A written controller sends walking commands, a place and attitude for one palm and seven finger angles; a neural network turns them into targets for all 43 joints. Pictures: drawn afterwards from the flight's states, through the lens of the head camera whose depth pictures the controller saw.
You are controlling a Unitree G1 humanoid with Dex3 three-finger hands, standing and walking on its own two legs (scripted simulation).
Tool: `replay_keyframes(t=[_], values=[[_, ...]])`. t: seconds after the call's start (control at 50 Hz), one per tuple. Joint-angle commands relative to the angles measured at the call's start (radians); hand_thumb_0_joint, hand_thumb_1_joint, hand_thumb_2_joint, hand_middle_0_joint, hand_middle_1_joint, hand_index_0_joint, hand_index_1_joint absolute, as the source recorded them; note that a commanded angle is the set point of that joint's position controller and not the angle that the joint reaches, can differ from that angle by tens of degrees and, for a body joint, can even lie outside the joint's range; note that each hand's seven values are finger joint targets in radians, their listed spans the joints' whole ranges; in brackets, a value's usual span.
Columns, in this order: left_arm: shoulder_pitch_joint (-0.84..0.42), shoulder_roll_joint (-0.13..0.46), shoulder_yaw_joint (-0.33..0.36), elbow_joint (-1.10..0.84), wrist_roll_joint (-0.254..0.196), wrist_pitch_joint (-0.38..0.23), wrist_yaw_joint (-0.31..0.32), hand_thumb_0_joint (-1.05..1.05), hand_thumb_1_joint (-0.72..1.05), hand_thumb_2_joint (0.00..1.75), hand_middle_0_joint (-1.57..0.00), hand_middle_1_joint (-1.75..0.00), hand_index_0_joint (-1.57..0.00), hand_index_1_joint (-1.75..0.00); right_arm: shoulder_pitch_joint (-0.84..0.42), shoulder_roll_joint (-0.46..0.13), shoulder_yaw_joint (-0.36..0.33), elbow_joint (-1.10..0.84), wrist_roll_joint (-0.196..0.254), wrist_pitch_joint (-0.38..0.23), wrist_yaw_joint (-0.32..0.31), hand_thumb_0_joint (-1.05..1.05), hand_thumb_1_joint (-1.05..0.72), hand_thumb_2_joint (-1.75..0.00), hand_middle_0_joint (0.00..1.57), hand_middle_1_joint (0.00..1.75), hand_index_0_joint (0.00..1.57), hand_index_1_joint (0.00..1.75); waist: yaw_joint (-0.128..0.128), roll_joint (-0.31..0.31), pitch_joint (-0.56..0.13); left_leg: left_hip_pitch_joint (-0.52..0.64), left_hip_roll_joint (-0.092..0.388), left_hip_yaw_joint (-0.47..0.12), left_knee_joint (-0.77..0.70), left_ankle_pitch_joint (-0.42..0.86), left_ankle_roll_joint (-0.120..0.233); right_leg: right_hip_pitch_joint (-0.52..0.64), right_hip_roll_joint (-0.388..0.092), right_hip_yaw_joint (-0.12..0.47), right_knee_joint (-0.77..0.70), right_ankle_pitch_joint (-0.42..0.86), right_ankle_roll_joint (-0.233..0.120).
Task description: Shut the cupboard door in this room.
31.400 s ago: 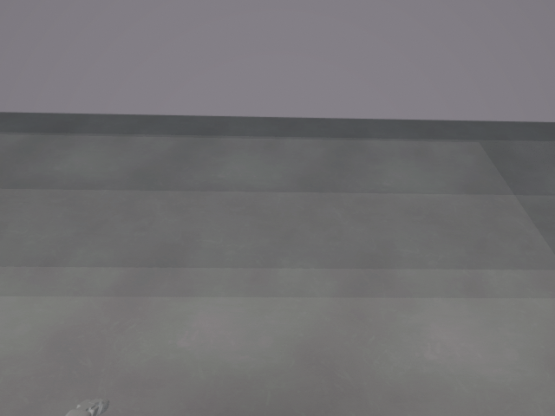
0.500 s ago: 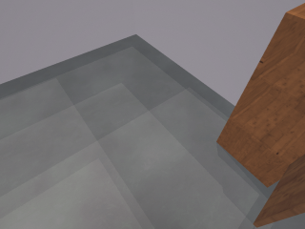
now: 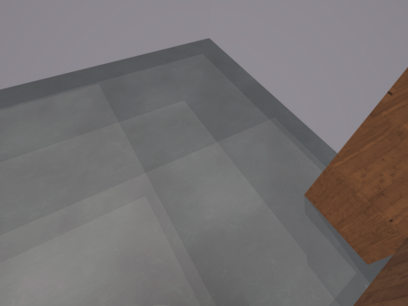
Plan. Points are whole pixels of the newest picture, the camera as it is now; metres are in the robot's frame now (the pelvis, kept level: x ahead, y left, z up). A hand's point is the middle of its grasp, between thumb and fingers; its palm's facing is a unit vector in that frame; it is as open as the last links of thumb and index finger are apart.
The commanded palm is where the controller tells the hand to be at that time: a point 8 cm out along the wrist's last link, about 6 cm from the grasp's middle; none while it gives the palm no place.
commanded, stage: turn or walk to find it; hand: left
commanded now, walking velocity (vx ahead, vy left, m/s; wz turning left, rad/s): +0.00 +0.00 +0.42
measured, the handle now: out of the picture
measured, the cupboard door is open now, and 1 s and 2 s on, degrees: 96 96 96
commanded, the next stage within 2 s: none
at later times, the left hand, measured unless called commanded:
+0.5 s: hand out of the picture +0.09 +0.16 -0.13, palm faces +0.19 -0.94 -0.29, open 7.4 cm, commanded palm none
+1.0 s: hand out of the picture -0.15 +0.12 -0.17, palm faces +0.52 -0.82 -0.26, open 7.4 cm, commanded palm none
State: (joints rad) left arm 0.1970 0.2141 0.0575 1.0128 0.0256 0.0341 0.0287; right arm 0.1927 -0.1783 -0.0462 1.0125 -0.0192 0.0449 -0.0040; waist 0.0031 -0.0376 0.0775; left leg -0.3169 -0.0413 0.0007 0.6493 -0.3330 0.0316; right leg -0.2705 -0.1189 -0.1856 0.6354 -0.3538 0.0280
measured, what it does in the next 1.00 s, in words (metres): steps on the spot, turning left: right foot, then left foot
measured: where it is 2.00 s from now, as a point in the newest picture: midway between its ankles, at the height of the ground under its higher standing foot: outside the picture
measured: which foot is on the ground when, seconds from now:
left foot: down 0.00-0.44, up 0.46-0.94, down 0.96-1.00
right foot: down 0.00-0.00, up 0.02-0.42, down 0.44-0.98, up 1.00-1.00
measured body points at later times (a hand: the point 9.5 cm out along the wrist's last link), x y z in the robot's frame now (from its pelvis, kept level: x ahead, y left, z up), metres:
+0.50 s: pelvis -0.01 -0.06 +0.01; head +0.05 -0.08 +0.45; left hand +0.08 +0.21 -0.11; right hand +0.07 -0.31 -0.15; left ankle -0.01 +0.08 -0.70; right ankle +0.00 -0.16 -0.73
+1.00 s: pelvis -0.01 -0.04 +0.00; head +0.03 +0.00 +0.45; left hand -0.17 +0.16 -0.15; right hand +0.25 -0.19 -0.13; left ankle -0.07 +0.04 -0.73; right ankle +0.00 -0.16 -0.71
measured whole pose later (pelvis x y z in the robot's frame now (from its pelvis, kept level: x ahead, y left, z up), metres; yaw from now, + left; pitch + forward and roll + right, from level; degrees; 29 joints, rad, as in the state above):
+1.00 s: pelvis -0.01 -0.04 +0.00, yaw +28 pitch +1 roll +1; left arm 0.35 0.25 0.05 1.02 0.02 0.03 0.03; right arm 0.03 -0.23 -0.03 0.94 -0.01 0.04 0.01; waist 0.06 -0.06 0.11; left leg -0.25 -0.01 0.08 0.57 -0.32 0.02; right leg -0.26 -0.14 -0.21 0.74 -0.47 0.03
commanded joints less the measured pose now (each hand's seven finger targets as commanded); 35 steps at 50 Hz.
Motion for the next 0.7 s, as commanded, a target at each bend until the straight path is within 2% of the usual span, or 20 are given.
replay_keyframes(t=[0.0, 0.02, 0.04, 0.06, 0.1, 0.22, 0.3, 0.34, 0.38, 0.4, 0.42, 0.44, 0.46, 0.48, 0.5, 0.52, 0.54, 0.56, 0.6, 0.68], values=[[-0.086, 0.096, 0.017, -0.125, -0.008, 0.0, 0.005, 0.0, 0.9, 0.9, -0.2, -0.3, -0.2, -0.3, 0.137, -0.231, -0.055, -0.057, -0.01, -0.036, -0.016, 0.0, -0.9, -0.9, 0.2, 0.3, 0.2, 0.3, -0.072, 0.329, -0.046, 0.124, 0.359, -0.568, -0.401, 0.402, 0.132, -0.245, 0.053, 0.129, 0.374, -0.249, 0.022], [-0.092, 0.101, 0.02, -0.125, -0.008, -0.001, 0.004, 0.0, 0.9, 0.9, -0.2, -0.3, -0.2, -0.3, 0.129, -0.233, -0.054, -0.057, -0.007, -0.037, -0.024, 0.0, -0.9, -0.9, 0.2, 0.3, 0.2, 0.3, -0.052, 0.235, -0.057, 0.153, 0.356, -0.55, -0.38, 0.398, 0.155, -0.285, 0.039, 0.192, 0.441, -0.215, 0.018], [-0.09, 0.1, 0.02, -0.117, -0.007, -0.006, -0.001, 0.0, 0.9, 0.9, -0.2, -0.3, -0.2, -0.3, 0.107, -0.221, -0.049, -0.064, -0.008, -0.039, -0.027, 0.0, -0.9, -0.9, 0.2, 0.3, 0.2, 0.3, -0.036, 0.19, -0.079, 0.189, 0.325, -0.499, -0.352, 0.423, 0.158, -0.304, 0.04, 0.209, 0.468, -0.164, 0.021], [-0.083, 0.096, 0.019, -0.111, -0.009, -0.009, -0.004, 0.0, 0.9, 0.9, -0.2, -0.3, -0.2, -0.3, 0.091, -0.207, -0.044, -0.072, -0.007, -0.042, -0.029, 0.0, -0.9, -0.9, 0.2, 0.3, 0.2, 0.3, -0.026, 0.165, -0.1, 0.207, 0.294, -0.441, -0.334, 0.451, 0.153, -0.297, 0.041, 0.21, 0.475, -0.123, 0.027], [-0.08, 0.094, 0.015, -0.109, -0.01, -0.011, -0.008, 0.0, 0.9, 0.9, -0.2, -0.3, -0.2, -0.3, 0.081, -0.202, -0.043, -0.08, -0.005, -0.046, -0.028, 0.0, -0.9, -0.9, 0.2, 0.3, 0.2, 0.3, -0.019, 0.114, -0.134, 0.235, 0.267, -0.388, -0.324, 0.487, 0.149, -0.28, 0.048, 0.206, 0.455, -0.089, 0.039], [-0.155, 0.086, 0.008, -0.158, -0.016, -0.012, -0.009, 0.0, 0.9, 0.9, -0.2, -0.3, -0.2, -0.3, 0.128, -0.22, -0.057, -0.079, -0.007, -0.037, -0.02, 0.0, -0.9, -0.9, 0.2, 0.3, 0.2, 0.3, -0.056, 0.16, -0.155, 0.295, 0.243, -0.407, -0.295, 0.565, 0.153, -0.248, 0.084, 0.197, 0.289, -0.117, 0.055], [-0.147, 0.088, 0.006, -0.17, -0.021, -0.013, -0.008, 0.0, 0.9, 0.9, -0.2, -0.3, -0.2, -0.3, 0.107, -0.232, -0.066, -0.098, -0.01, -0.026, -0.014, 0.0, -0.9, -0.9, 0.2, 0.3, 0.2, 0.3, -0.051, 0.211, -0.165, 0.226, 0.218, -0.435, -0.279, 0.555, 0.138, -0.132, 0.114, 0.188, 0.141, -0.116, 0.045], [-0.098, 0.094, 0.009, -0.163, -0.025, -0.014, -0.006, 0.0, 0.9, 0.9, -0.2, -0.3, -0.2, -0.3, 0.076, -0.234, -0.07, -0.109, -0.01, -0.022, -0.01, 0.0, -0.9, -0.9, 0.2, 0.3, 0.2, 0.3, -0.029, 0.223, -0.162, 0.156, 0.194, -0.434, -0.262, 0.524, 0.118, -0.032, 0.131, 0.175, 0.024, -0.059, 0.037], [-0.021, 0.115, 0.016, -0.145, -0.025, -0.023, -0.002, 0.0, 0.9, 0.9, -0.2, -0.3, -0.2, -0.3, 0.049, -0.223, -0.071, -0.122, -0.002, -0.02, -0.006, 0.0, -0.9, -0.9, 0.2, 0.3, 0.2, 0.3, 0.011, 0.19, -0.171, 0.048, 0.154, -0.418, -0.212, 0.416, 0.074, 0.138, 0.124, 0.168, -0.191, 0.096, 0.032], [0.02, 0.153, 0.024, -0.135, -0.02, -0.031, 0.002, 0.0, 0.9, 0.9, -0.2, -0.3, -0.2, -0.3, 0.044, -0.191, -0.067, -0.128, 0.005, -0.022, -0.002, 0.0, -0.9, -0.9, 0.2, 0.3, 0.2, 0.3, 0.028, 0.099, -0.177, -0.082, 0.109, -0.371, -0.153, 0.255, 0.028, 0.28, 0.047, 0.223, -0.299, 0.147, 0.018], [0.032, 0.234, 0.04, -0.139, -0.004, -0.04, 0.01, 0.0, 0.9, 0.9, -0.2, -0.3, -0.2, -0.3, 0.057, -0.135, -0.058, -0.147, 0.012, -0.025, 0.003, 0.0, -0.9, -0.9, 0.2, 0.3, 0.2, 0.3, 0.033, -0.152, -0.169, -0.273, -0.008, -0.186, 0.035, -0.022, -0.044, 0.375, -0.204, 0.473, -0.359, 0.114, -0.061], [0.005, 0.263, 0.039, -0.163, -0.004, -0.031, 0.007, 0.0, 0.9, 0.9, -0.2, -0.3, -0.2, -0.3, 0.027, -0.145, -0.063, -0.168, 0.002, -0.018, 0.0, 0.0, -0.9, -0.9, 0.2, 0.3, 0.2, 0.3, 0.037, -0.192, -0.104, -0.282, -0.042, -0.103, 0.242, -0.242, -0.066, 0.207, -0.359, 0.555, -0.379, 0.167, -0.161], [-0.012, 0.223, 0.043, -0.17, -0.01, -0.038, 0.011, 0.0, 0.9, 0.9, -0.2, -0.3, -0.2, -0.3, 0.019, -0.166, -0.066, -0.147, -0.009, -0.001, -0.001, 0.0, -0.9, -0.9, 0.2, 0.3, 0.2, 0.3, 0.027, -0.202, -0.08, -0.266, 0.0, -0.138, 0.389, -0.232, -0.062, 0.105, -0.333, 0.558, -0.392, 0.176, -0.181], [-0.043, 0.197, 0.036, -0.176, -0.012, -0.034, 0.013, 0.0, 0.9, 0.9, -0.2, -0.3, -0.2, -0.3, 0.019, -0.165, -0.072, -0.137, -0.006, 0.007, 0.003, 0.0, -0.9, -0.9, 0.2, 0.3, 0.2, 0.3, 0.0, -0.133, -0.033, -0.256, 0.016, -0.131, 0.483, -0.187, -0.062, 0.047, -0.29, 0.496, -0.38, 0.2, -0.171], [-0.084, 0.161, 0.024, -0.178, -0.012, -0.039, 0.009, 0.0, 0.9, 0.9, -0.2, -0.3, -0.2, -0.3, 0.042, -0.154, -0.067, -0.108, -0.007, 0.011, 0.01, 0.0, -0.9, -0.9, 0.2, 0.3, 0.2, 0.3, -0.03, -0.081, -0.012, -0.252, 0.031, -0.117, 0.536, -0.115, -0.071, 0.052, -0.218, 0.372, -0.345, 0.284, -0.148], [-0.086, 0.141, 0.017, -0.182, -0.012, -0.046, 0.006, 0.0, 0.9, 0.9, -0.2, -0.3, -0.2, -0.3, 0.07, -0.142, -0.062, -0.093, -0.006, 0.012, 0.014, 0.0, -0.9, -0.9, 0.2, 0.3, 0.2, 0.3, -0.042, -0.088, -0.024, -0.253, 0.036, -0.092, 0.563, -0.063, -0.083, 0.081, -0.177, 0.286, -0.313, 0.393, -0.132], [-0.056, 0.13, 0.014, -0.175, -0.013, -0.053, 0.004, 0.0, 0.9, 0.9, -0.2, -0.3, -0.2, -0.3, 0.072, -0.14, -0.058, -0.087, -0.004, 0.012, 0.015, 0.0, -0.9, -0.9, 0.2, 0.3, 0.2, 0.3, -0.035, -0.116, -0.045, -0.252, 0.037, -0.078, 0.576, -0.036, -0.094, 0.114, -0.157, 0.247, -0.296, 0.502, -0.123], [-0.013, 0.13, 0.013, -0.164, -0.012, -0.056, 0.004, 0.0, 0.9, 0.9, -0.2, -0.3, -0.2, -0.3, 0.054, -0.144, -0.056, -0.088, -0.002, 0.013, 0.016, 0.0, -0.9, -0.9, 0.2, 0.3, 0.2, 0.3, -0.019, -0.135, -0.051, -0.249, 0.042, -0.069, 0.579, -0.03, -0.101, 0.134, -0.159, 0.237, -0.285, 0.579, -0.123], [0.048, 0.136, 0.016, -0.143, -0.009, -0.059, 0.006, 0.0, 0.9, 0.9, -0.2, -0.3, -0.2, -0.3, 0.017, -0.141, -0.049, -0.091, 0.0, 0.015, 0.015, 0.0, -0.9, -0.9, 0.2, 0.3, 0.2, 0.3, -0.003, -0.128, -0.06, -0.253, 0.049, -0.06, 0.558, -0.032, -0.11, 0.182, -0.169, 0.226, -0.266, 0.671, -0.127], [0.141, 0.152, 0.019, -0.109, -0.004, -0.055, 0.007, 0.0, 0.9, 0.9, -0.2, -0.3, -0.2, -0.3, -0.071, -0.135, -0.036, -0.1, 0.002, 0.018, 0.014, 0.0, -0.9, -0.9, 0.2, 0.3, 0.2, 0.3, 0.031, -0.126, -0.056, -0.253, 0.058, -0.037, 0.473, -0.08, -0.115, 0.236, -0.192, 0.22, -0.253, 0.719, -0.146]])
